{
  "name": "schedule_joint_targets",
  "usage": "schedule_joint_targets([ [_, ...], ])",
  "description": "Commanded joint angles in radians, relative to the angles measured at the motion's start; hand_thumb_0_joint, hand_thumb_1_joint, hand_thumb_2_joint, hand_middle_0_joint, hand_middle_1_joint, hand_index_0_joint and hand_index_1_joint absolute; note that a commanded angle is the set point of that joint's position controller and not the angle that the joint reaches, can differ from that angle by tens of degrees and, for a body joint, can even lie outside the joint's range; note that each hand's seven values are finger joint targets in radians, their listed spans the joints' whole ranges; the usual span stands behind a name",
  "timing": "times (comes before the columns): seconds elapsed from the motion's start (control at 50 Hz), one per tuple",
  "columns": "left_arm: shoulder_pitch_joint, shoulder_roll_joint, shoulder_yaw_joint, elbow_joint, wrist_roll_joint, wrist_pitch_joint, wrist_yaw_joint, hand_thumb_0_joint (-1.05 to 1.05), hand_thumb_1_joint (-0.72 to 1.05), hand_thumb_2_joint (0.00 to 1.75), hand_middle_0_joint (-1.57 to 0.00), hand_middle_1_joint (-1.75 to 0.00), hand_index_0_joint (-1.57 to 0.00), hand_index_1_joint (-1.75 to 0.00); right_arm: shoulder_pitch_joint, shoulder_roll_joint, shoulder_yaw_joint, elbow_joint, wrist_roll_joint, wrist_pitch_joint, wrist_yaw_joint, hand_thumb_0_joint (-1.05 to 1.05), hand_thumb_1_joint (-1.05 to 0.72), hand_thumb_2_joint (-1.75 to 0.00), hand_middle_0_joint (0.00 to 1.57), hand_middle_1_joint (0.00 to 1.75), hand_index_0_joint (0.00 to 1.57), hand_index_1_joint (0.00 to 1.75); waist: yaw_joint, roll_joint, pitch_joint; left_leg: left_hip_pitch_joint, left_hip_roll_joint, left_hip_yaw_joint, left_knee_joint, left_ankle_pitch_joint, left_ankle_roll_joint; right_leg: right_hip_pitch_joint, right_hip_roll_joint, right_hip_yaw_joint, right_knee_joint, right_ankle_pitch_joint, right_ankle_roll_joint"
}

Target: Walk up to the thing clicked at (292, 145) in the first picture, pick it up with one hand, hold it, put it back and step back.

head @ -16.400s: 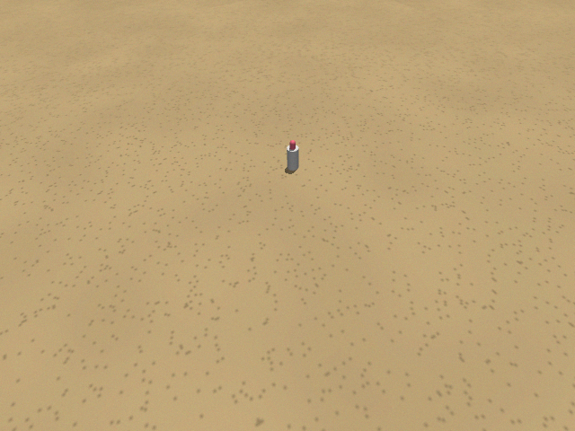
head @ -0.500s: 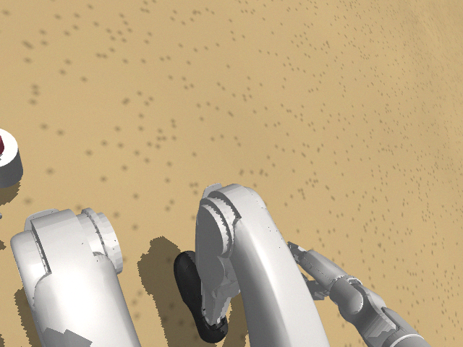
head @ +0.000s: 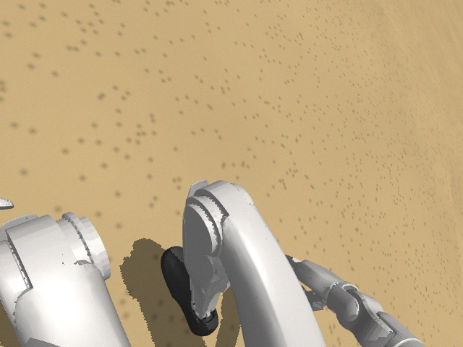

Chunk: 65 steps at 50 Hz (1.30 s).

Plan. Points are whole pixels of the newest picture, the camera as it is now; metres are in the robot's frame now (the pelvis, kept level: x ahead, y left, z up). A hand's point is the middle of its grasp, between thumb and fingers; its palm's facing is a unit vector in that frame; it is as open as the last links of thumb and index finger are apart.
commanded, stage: close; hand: left
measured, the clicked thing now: out of the picture +0.44 +0.26 -0.20
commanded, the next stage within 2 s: settle in 0.68 s
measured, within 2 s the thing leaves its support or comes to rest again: leaves its support in 1.00 s
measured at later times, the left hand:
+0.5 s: hand out of the picture +0.44 +0.27 -0.17, palm faces +0.23 -0.97 +0.01, open 9.3 cm
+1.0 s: hand out of the picture +0.45 +0.27 -0.16, palm faces +0.21 -0.98 +0.00, open 7.5 cm
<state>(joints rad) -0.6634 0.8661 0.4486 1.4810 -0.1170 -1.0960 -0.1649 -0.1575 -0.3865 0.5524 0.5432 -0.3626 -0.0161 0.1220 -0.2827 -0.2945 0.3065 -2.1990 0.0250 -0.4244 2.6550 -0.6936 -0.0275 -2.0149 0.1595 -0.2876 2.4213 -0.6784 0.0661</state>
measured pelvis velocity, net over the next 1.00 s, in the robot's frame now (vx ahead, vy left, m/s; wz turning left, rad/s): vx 0.00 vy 0.00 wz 0.00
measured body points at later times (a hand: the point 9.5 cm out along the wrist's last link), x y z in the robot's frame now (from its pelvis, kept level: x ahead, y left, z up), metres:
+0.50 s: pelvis +0.00 +0.00 +0.00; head +0.23 +0.20 +0.33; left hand +0.43 +0.32 -0.16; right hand +0.17 -0.23 -0.02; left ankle +0.09 +0.13 -0.25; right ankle +0.13 -0.12 -0.25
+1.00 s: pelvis +0.00 +0.00 +0.01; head +0.23 +0.19 +0.33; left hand +0.43 +0.32 -0.16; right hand +0.17 -0.24 -0.03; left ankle +0.09 +0.13 -0.25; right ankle +0.13 -0.12 -0.25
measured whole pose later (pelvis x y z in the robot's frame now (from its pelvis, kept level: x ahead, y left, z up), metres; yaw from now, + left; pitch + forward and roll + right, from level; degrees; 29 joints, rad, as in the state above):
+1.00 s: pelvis +0.00 +0.00 +0.01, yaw +0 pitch +12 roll -18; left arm -0.69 0.86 0.39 1.39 -0.11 -1.03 -0.12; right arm -0.16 -0.37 0.54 0.55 -0.35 0.02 0.13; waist -0.27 -0.28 0.31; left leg -2.21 0.03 -0.42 2.64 -0.70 -0.04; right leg -2.03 0.15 -0.29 2.41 -0.68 0.07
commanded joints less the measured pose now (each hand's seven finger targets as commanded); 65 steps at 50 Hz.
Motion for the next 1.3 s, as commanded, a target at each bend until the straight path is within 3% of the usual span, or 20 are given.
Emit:
schedule_joint_targets([
  [0.0, -0.212, 0.169, -0.013, -0.147, 0.003, -0.077, 0.017, 0.0, -0.34, 0.28, -0.31, -0.28, -0.3, -0.29, 0.001, -0.365, -0.122, -0.009, -0.01, 0.018, -0.017, 0.0, -0.88, -0.9, 0.2, 0.3, 0.2, 0.3, -0.111, 0.617, -0.528, 0.425, 0.063, 0.107, -0.319, 0.109, -0.005, 0.213, 0.007, -0.093, -0.183, 0.224, -0.072],
  [0.08, -0.236, 0.158, -0.03, -0.165, -0.014, -0.075, 0.019, 0.0, -0.05, 0.38, -0.45, -0.39, -0.44, -0.4, 0.001, -0.365, -0.122, -0.006, -0.005, 0.016, -0.016, 0.0, -0.88, -0.9, 0.2, 0.3, 0.2, 0.3, -0.12, 0.576, -0.535, 0.392, 0.058, 0.115, -0.303, 0.075, 0.007, 0.217, 0.01, -0.087, -0.203, 0.212, -0.069],
  [0.12, -0.244, 0.144, -0.04, -0.156, -0.021, -0.068, 0.018, 0.0, 0.0, 0.41, -0.46, -0.41, -0.45, -0.41, 0.011, -0.365, -0.121, -0.002, -0.004, 0.014, -0.017, 0.0, -0.88, -0.9, 0.2, 0.3, 0.2, 0.3, -0.129, 0.566, -0.541, 0.391, 0.057, 0.112, -0.3, 0.079, 0.009, 0.226, 0.013, -0.087, -0.208, 0.219, -0.067],
  [0.2, -0.241, 0.151, -0.049, -0.129, -0.013, -0.06, 0.019, 0.0, 0.13, 0.44, -0.5, -0.42, -0.49, -0.42, 0.01, -0.354, -0.114, -0.003, -0.001, 0.016, -0.016, 0.0, -0.88, -0.89, 0.2, 0.3, 0.2, 0.3, -0.12, 0.558, -0.543, 0.377, 0.056, 0.111, -0.298, 0.09, 0.009, 0.235, 0.016, -0.088, -0.207, 0.227, -0.07],
  [0.3, -0.253, 0.159, -0.03, -0.119, -0.008, -0.057, 0.036, 0.0, 0.21, 0.52, -0.56, -0.5, -0.55, -0.5, 0.004, -0.349, -0.11, -0.012, -0.002, 0.026, -0.017, 0.0, -0.87, -0.89, 0.2, 0.3, 0.2, 0.3, -0.116, 0.571, -0.524, 0.385, 0.063, 0.105, -0.31, 0.098, 0.005, 0.228, 0.018, -0.093, -0.206, 0.224, -0.073],
  [0.38, -0.261, 0.19, -0.011, -0.131, 0.007, -0.06, 0.047, 0.0, 0.32, 0.64, -0.68, -0.63, -0.67, -0.63, 0.0, -0.35, -0.111, -0.017, -0.004, 0.034, -0.02, 0.0, -0.87, -0.89, 0.2, 0.3, 0.2, 0.3, -0.111, 0.595, -0.516, 0.397, 0.068, 0.102, -0.321, 0.091, 0.003, 0.218, 0.016, -0.095, -0.203, 0.215, -0.075],
  [0.46, -0.27, 0.181, -0.01, -0.154, 0.006, -0.062, 0.049, 0.0, 0.42, 0.74, -0.82, -0.75, -0.81, -0.75, 0.006, -0.349, -0.114, -0.014, -0.006, 0.04, -0.019, 0.0, -0.87, -0.89, 0.2, 0.3, 0.2, 0.3, -0.119, 0.602, -0.541, 0.418, 0.071, 0.1, -0.32, 0.118, 0.0, 0.23, 0.016, -0.096, -0.199, 0.236, -0.074],
  [0.54, -0.293, 0.164, -0.047, -0.156, 0.009, -0.053, 0.047, 0.0, 0.59, 0.86, -0.95, -0.87, -0.93, -0.87, 0.015, -0.35, -0.116, -0.009, -0.003, 0.042, -0.016, 0.0, -0.87, -0.89, 0.2, 0.3, 0.2, 0.3, -0.137, 0.597, -0.543, 0.402, 0.065, 0.101, -0.32, 0.101, 0.004, 0.228, 0.016, -0.092, -0.21, 0.231, -0.074],
  [0.56, -0.269, 0.142, -0.056, -0.16, 0.008, -0.05, 0.045, 0.0, 0.54, 0.9, -0.97, -0.92, -0.96, -0.93, 0.015, -0.347, -0.117, -0.007, -0.005, 0.042, -0.016, 0.0, -0.88, -0.9, 0.2, 0.3, 0.2, 0.3, -0.129, 0.59, -0.552, 0.421, 0.067, 0.1, -0.318, 0.124, 0.003, 0.235, 0.016, -0.091, -0.209, 0.25, -0.072],
  [0.62, -0.284, 0.165, -0.052, -0.172, 0.007, -0.045, 0.042, 0.0, 0.55, 1.0, -1.1, -1.05, -1.09, -1.06, 0.012, -0.347, -0.118, -0.007, 0.001, 0.043, -0.016, 0.0, -0.88, -0.89, 0.2, 0.3, 0.2, 0.3, -0.123, 0.604, -0.547, 0.407, 0.065, 0.104, -0.316, 0.111, 0.004, 0.228, 0.015, -0.09, -0.206, 0.235, -0.075],
  [0.66, -0.27, 0.139, -0.062, -0.187, 0.0, -0.043, 0.04, 0.0, 0.53, 1.03, -1.16, -1.12, -1.16, -1.12, 0.013, -0.346, -0.122, -0.005, 0.003, 0.042, -0.015, 0.0, -0.88, -0.89, 0.2, 0.3, 0.2, 0.3, -0.116, 0.605, -0.558, 0.418, 0.065, 0.102, -0.316, 0.127, 0.001, 0.229, 0.016, -0.091, -0.202, 0.248, -0.076],
  [0.76, -0.276, 0.161, -0.038, -0.176, 0.0, -0.035, 0.053, 0.0, 0.54, 1.15, -1.26, -1.25, -1.25, -1.25, 0.018, -0.345, -0.119, -0.009, 0.006, 0.045, -0.014, 0.0, -0.88, -0.9, 0.2, 0.3, 0.2, 0.3, -0.115, 0.603, -0.554, 0.406, 0.065, 0.104, -0.319, 0.109, 0.004, 0.23, 0.015, -0.093, -0.207, 0.232, -0.077],
  [0.92, -0.302, 0.175, -0.043, -0.285, -0.007, -0.027, 0.042, 0.0, 0.47, 1.25, -1.3, -1.36, -1.29, -1.38, 0.036, -0.343, -0.134, 0.001, 0.011, 0.045, -0.014, 0.0, -0.89, -0.9, 0.2, 0.3, 0.2, 0.3, -0.101, 0.634, -0.609, 0.419, 0.062, 0.119, -0.317, 0.122, 0.006, 0.26, 0.013, -0.077, -0.21, 0.254, -0.076],
  [0.98, -0.309, 0.191, -0.029, -0.375, -0.007, -0.015, 0.04, 0.0, 0.47, 1.26, -1.32, -1.38, -1.31, -1.4, 0.047, -0.346, -0.151, 0.003, 0.018, 0.047, -0.015, 0.0, -0.89, -0.9, 0.2, 0.3, 0.2, 0.3, -0.081, 0.683, -0.642, 0.461, 0.064, 0.121, -0.334, 0.14, -0.002, 0.252, 0.009, -0.075, -0.202, 0.261, -0.081],
  [1.1, -0.293, 0.153, -0.039, -0.532, -0.016, 0.052, 0.038, 0.0, 0.44, 1.28, -1.35, -1.42, -1.34, -1.43, 0.078, -0.332, -0.199, 0.004, 0.044, 0.051, -0.016, 0.0, -0.88, -0.9, 0.2, 0.3, 0.2, 0.3, -0.045, 0.741, -0.728, 0.517, 0.066, 0.146, -0.353, 0.201, -0.01, 0.245, -0.002, -0.05, -0.198, 0.301, -0.089],
  [1.16, -0.288, 0.083, -0.083, -0.55, -0.017, 0.099, 0.038, 0.0, 0.43, 1.3, -1.38, -1.45, -1.37, -1.46, 0.094, -0.316, -0.223, -0.001, 0.065, 0.053, -0.013, 0.0, -0.88, -0.9, 0.2, 0.3, 0.2, 0.3, -0.049, 0.702, -0.715, 0.46, 0.059, 0.155, -0.365, 0.157, -0.002, 0.23, -0.006, -0.044, -0.211, 0.278, -0.089],
  [1.2, -0.257, 0.098, -0.063, -0.585, -0.019, 0.127, 0.037, 0.0, 0.42, 1.28, -1.36, -1.43, -1.35, -1.44, 0.111, -0.307, -0.243, 0.004, 0.08, 0.057, -0.014, 0.0, -0.88, -0.9, 0.2, 0.3, 0.2, 0.3, -0.013, 0.689, -0.729, 0.432, 0.054, 0.168, -0.371, 0.136, 0.005, 0.236, -0.008, -0.031, -0.223, 0.262, -0.089],
  [1.28, -0.251, -0.011, -0.141, -0.666, -0.032, 0.189, 0.014, 0.0, 0.42, 1.27, -1.38, -1.45, -1.38, -1.46, 0.138, -0.281, -0.284, 0.006, 0.11, 0.055, -0.011, 0.0, -0.89, -0.9, 0.2, 0.3, 0.2, 0.3, -0.005, 0.646, -0.764, 0.404, 0.046, 0.184, -0.381, 0.108, 0.014, 0.22, -0.012, -0.015, -0.238, 0.242, -0.089],
])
